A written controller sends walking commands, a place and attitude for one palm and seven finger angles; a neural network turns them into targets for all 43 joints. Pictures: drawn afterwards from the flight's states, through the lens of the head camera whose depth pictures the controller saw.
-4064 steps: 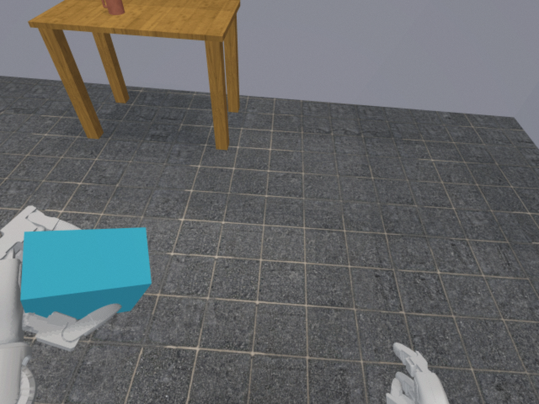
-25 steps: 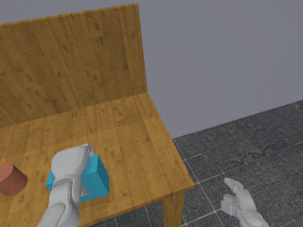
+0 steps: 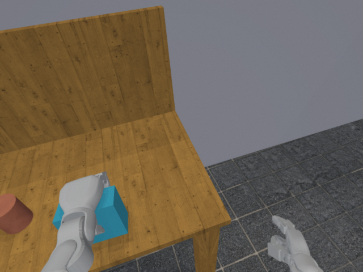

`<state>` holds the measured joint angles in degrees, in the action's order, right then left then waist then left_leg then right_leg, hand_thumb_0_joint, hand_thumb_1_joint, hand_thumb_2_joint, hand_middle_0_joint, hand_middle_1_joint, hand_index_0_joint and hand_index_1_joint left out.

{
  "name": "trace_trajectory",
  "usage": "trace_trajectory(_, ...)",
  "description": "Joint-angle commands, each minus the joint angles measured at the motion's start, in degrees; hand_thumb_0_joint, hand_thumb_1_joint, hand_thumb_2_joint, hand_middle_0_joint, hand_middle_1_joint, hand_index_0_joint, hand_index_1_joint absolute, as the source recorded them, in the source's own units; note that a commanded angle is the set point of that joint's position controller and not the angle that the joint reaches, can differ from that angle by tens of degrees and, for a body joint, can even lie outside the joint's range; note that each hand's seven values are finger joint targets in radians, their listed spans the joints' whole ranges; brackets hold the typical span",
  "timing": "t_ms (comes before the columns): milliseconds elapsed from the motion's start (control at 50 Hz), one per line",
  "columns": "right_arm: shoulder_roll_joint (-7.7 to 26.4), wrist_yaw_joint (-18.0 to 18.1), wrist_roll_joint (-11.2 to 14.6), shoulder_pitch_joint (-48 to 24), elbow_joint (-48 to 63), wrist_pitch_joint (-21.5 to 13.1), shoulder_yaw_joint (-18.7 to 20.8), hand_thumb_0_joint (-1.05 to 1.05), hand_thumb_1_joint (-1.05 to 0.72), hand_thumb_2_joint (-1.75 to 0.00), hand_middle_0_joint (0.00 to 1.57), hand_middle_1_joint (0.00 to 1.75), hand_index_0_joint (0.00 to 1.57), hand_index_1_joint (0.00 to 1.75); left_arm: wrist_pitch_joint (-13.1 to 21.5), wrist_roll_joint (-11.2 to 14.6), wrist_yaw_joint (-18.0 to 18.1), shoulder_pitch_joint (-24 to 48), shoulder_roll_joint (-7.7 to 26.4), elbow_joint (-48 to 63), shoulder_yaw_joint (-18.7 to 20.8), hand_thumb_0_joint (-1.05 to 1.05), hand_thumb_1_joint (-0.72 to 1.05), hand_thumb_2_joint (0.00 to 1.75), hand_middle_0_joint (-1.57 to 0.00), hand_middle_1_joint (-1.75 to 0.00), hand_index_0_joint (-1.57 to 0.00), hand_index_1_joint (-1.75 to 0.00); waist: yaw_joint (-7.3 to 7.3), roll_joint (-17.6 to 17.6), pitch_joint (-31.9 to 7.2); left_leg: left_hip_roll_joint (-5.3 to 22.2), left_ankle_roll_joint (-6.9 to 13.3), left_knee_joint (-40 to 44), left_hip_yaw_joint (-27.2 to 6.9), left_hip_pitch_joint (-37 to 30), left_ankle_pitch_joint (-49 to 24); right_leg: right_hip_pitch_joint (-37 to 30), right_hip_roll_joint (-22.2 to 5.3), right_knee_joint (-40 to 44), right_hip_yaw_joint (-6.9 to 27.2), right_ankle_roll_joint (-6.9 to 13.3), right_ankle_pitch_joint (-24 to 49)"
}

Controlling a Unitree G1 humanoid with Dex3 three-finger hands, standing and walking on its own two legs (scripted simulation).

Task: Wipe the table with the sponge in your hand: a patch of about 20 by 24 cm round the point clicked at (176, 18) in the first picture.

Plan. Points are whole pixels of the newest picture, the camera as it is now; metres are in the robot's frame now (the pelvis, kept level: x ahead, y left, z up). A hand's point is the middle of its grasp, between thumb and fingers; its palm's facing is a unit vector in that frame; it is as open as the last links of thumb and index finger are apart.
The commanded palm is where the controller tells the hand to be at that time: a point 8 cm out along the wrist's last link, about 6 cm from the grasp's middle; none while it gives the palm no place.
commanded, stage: move the sponge above the wiping area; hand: left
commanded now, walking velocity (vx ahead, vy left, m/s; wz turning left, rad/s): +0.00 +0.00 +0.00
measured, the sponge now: (97, 221) +0.23 +0.26 -0.02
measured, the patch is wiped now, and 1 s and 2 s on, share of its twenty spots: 0.00 0.00 0.10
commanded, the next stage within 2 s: lower the sponge onto the table in 0.14 s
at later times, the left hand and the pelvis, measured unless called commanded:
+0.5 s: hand (94, 202) +0.25 +0.26 +0.02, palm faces -0.07 -0.15 -0.99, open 10.6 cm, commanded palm +0.23 +0.26 +0.09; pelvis +0.01 +0.01 +0.00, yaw +0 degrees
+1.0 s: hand (100, 205) +0.25 +0.25 +0.00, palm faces -0.07 -0.14 -0.99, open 10.6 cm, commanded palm +0.23 +0.25 +0.07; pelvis +0.01 +0.01 +0.00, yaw +0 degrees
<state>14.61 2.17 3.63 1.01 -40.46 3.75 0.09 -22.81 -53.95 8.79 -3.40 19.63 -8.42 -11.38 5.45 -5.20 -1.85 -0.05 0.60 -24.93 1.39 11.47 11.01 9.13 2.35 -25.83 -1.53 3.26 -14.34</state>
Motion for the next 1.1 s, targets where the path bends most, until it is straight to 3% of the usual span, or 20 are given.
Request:
trace_trajectory(0,5.51,0.49,-0.4,-13.16,9.8,-3.44,1.79,0.0,-0.9,-0.9,0.2,0.3,0.2,0.3,1.82,-2.86,2.68,15.8,12.25,13.55,7.85,0.0,0.1,1.3,-1.2,-1.6,-1.2,-1.6,0.57,3.74,-8.62,-1.68,2.32,1.81,-4.24,-5.96,-6.11,2.4,-1.07,6.54,8.65,1.3,5.64)
trace_trajectory(60,4.97,0.54,-0.37,-13.26,10.06,-3.71,1.79,0.0,-0.9,-0.9,0.2,0.3,0.2,0.3,2.27,-3.44,3.98,16.81,10.41,14.36,6.51,0.0,0.1,1.3,-1.2,-1.6,-1.2,-1.6,0.76,2.25,-10.5,-1.45,2.35,1.56,-3.83,-6.36,-7.08,1.96,-1.31,5.44,7.33,1.29,6.9)
trace_trajectory(100,5.42,0.64,-0.45,-13.5,9.35,-3.38,1.81,0.0,-0.9,-0.9,0.2,0.3,0.2,0.3,1.38,-3.74,4.76,17.18,13.63,13.51,9.68,0.0,0.1,1.3,-1.2,-1.6,-1.2,-1.6,1.26,2.85,-10.32,-1.47,2.09,2.0,-4.29,-6.53,-7.04,1.54,-0.92,6.01,8.47,1.55,6.35)
trace_trajectory(120,4.92,0.62,-0.2,-13.66,10.13,-3.49,1.65,0.0,-0.9,-0.9,0.2,0.3,0.2,0.3,1.25,-3.25,4.9,17.52,10.1,14.8,6.7,0.0,0.1,1.3,-1.2,-1.6,-1.2,-1.6,0.67,1.91,-11.04,-1.25,2.25,2.02,-3.64,-6.4,-7.24,0.93,-1.31,5.23,6.87,1.21,7.08)
trace_trajectory(140,5.07,0.58,-0.08,-14.01,9.49,-3.5,1.6,0.0,-0.9,-0.9,0.2,0.3,0.2,0.3,0.74,-3.43,4.97,17.9,11.03,13.4,7.29,0.0,0.1,1.3,-1.2,-1.6,-1.2,-1.6,0.75,2.5,-10.21,-1.3,2.06,1.88,-3.96,-6.36,-7.58,1.69,-1.16,5.47,7.05,1.37,7.3)
trace_trajectory(280,5.39,0.22,0.03,-14.47,9.96,-2.57,1.36,0.0,-0.9,-0.9,0.2,0.3,0.2,0.3,-2.24,-2.41,2.56,15.02,8.66,12.1,4.95,0.0,0.1,1.3,-1.2,-1.6,-1.2,-1.6,0.65,4.32,-11.13,-1.46,2.3,1.63,-3.79,-6.27,-10.13,-0.15,-1.54,4.93,6.48,1.09,11.91)
trace_trajectory(300,5.79,0.16,-0.11,-14.3,9.9,-2.25,1.36,0.0,-0.9,-0.9,0.2,0.3,0.2,0.3,-2.4,-2.34,2.18,14.07,10.72,12.31,6.83,0.0,0.1,1.3,-1.2,-1.6,-1.2,-1.6,0.77,3.53,-11.04,-1.53,2.17,1.99,-4.19,-6.36,-10.01,-0.54,-1.13,5.12,7.4,1.39,11.55)
trace_trajectory(320,5.44,0.07,-0.03,-13.81,10.51,-2.13,1.27,0.0,-0.9,-0.9,0.2,0.3,0.2,0.3,-2.23,-2.03,1.68,13.78,8.34,13.13,4.83,0.0,0.1,1.3,-1.2,-1.6,-1.2,-1.6,0.2,3.5,-10.75,-1.4,2.34,1.9,-3.79,-5.8,-10.15,-0.67,-1.43,4.58,5.89,1.09,12.11)
trace_trajectory(500,5.52,-0.11,-0.58,-12.99,10.27,-2.03,1.63,0.0,-0.9,-0.9,0.2,0.3,0.2,0.3,0.12,-3.24,2.64,14.39,11.46,16.11,7.53,0.0,0.1,1.3,-1.2,-1.6,-1.2,-1.6,0.68,2.14,-11.21,-1.04,2.09,1.46,-5.0,-6.98,-11.54,0.42,-0.77,4.38,7.23,1.7,12.65)
trace_trajectory(540,5.05,-0.06,-0.27,-13.12,10.24,-2.23,1.42,0.0,-0.9,-0.9,0.2,0.3,0.2,0.3,-0.1,-3.29,2.97,16.23,8.15,14.64,4.38,0.0,0.1,1.3,-1.2,-1.6,-1.2,-1.6,0.04,2.96,-10.25,-0.93,2.2,1.45,-4.69,-6.56,-10.35,1.8,-1.03,4.35,5.99,1.32,11.19)
trace_trajectory(600,5.7,0.19,-0.33,-13.2,9.59,-1.96,1.6,0.0,-0.9,-0.9,0.2,0.3,0.2,0.3,-0.92,-3.4,3.53,15.98,10.73,12.66,6.84,0.0,0.1,1.3,-1.2,-1.6,-1.2,-1.6,0.6,2.8,-10.52,-1.03,2.02,1.85,-4.94,-6.52,-9.55,1.51,-0.73,4.73,7.0,1.59,10.18)
trace_trajectory(640,5.24,0.18,-0.02,-13.14,9.96,-2.18,1.6,0.0,-0.9,-0.9,0.2,0.3,0.2,0.3,-0.55,-3.08,3.45,17.41,7.62,12.66,3.87,0.0,0.1,1.3,-1.2,-1.6,-1.2,-1.6,-0.01,3.17,-11.23,-0.95,2.24,1.37,-4.48,-6.5,-9.78,1.72,-1.07,4.08,5.75,1.32,10.57)
trace_trajectory(700,5.85,0.11,-0.32,-12.5,9.51,-1.8,1.78,0.0,-0.9,-0.9,0.2,0.3,0.2,0.3,-0.8,-3.23,3.6,15.24,10.29,10.64,6.8,0.0,0.1,1.3,-1.2,-1.6,-1.2,-1.6,0.52,3.51,-11.7,-1.08,2.07,1.4,-4.79,-5.96,-10.31,0.82,-0.73,3.99,6.71,1.64,11.64)
trace_trajectory(740,5.27,-0.18,-0.2,-12.64,10.12,-1.87,1.75,0.0,-0.9,-0.9,0.2,0.3,0.2,0.3,-0.24,-3.31,3.61,15.74,7.08,12.06,3.9,0.0,0.1,1.3,-1.2,-1.6,-1.2,-1.6,0.18,2.71,-12.55,-0.94,2.17,0.89,-4.42,-6.17,-11.27,0.98,-1.13,3.23,5.56,1.39,12.7)
trace_trajectory(860,5.28,-0.76,-0.15,-11.83,10.12,-1.87,2.04,0.0,-0.9,-0.9,0.2,0.3,0.2,0.3,0.03,-3.66,4.5,15.78,5.29,10.83,2.26,0.0,0.1,1.3,-1.2,-1.6,-1.2,-1.6,-0.14,2.81,-11.97,-0.43,2.12,0.46,-5.06,-5.76,-11.06,2.91,-0.93,2.42,5.11,1.52,11.86)
trace_trajectory(900,6.02,-0.72,-0.46,-11.86,9.62,-1.43,2.22,0.0,-0.9,-0.9,0.2,0.3,0.2,0.3,-0.4,-4.02,5.13,14.0,9.23,10.08,6.23,0.0,0.1,1.3,-1.2,-1.6,-1.2,-1.6,0.96,3.38,-12.53,-0.74,1.92,0.5,-5.4,-5.47,-11.55,1.63,-0.52,2.52,6.4,1.89,12.87)
trace_trajectory(920,5.46,-0.77,-0.24,-11.63,10.27,-1.44,2.2,0.0,-0.9,-0.9,0.2,0.3,0.2,0.3,-0.24,-3.77,5.33,14.42,6.47,11.21,4.08,0.0,0.1,1.3,-1.2,-1.6,-1.2,-1.6,0.23,3.62,-13.22,-0.57,2.12,0.36,-4.66,-5.13,-11.59,1.18,-0.94,1.93,5.17,1.49,13.28)
trace_trajectory(1000,6.09,-0.65,-0.43,-11.94,9.31,-1.11,2.27,0.0,-0.9,-0.9,0.2,0.3,0.2,0.3,-0.79,-4.25,6.26,13.11,10.08,8.79,7.48,0.0,0.1,1.3,-1.2,-1.6,-1.2,-1.6,0.87,4.39,-11.86,-0.98,1.9,0.24,-5.05,-4.22,-10.53,1.38,-0.69,2.71,6.96,1.75,12.99)
trace_trajectory(1020,5.47,-0.67,-0.14,-12.3,9.82,-1.2,2.11,0.0,-0.9,-0.9,0.2,0.3,0.2,0.3,-0.56,-4.2,6.28,16.23,6.39,10.27,3.82,0.0,0.1,1.3,-1.2,-1.6,-1.2,-1.6,-0.17,3.54,-11.77,-0.83,2.12,0.15,-4.24,-4.38,-9.81,2.09,-1.13,2.46,5.73,1.35,12.25)
trace_trajectory(1080,5.44,-0.52,-0.04,-12.27,9.51,-1.6,2.38,0.0,-0.9,-0.9,0.2,0.3,0.2,0.3,-0.4,-3.87,6.4,14.73,6.16,8.15,3.68,0.0,0.1,1.3,-1.2,-1.6,-1.2,-1.6,0.11,3.59,-11.02,-1.11,2.27,-0.28,-4.3,-4.51,-9.14,2.97,-1.18,3.18,6.13,1.36,11.19)
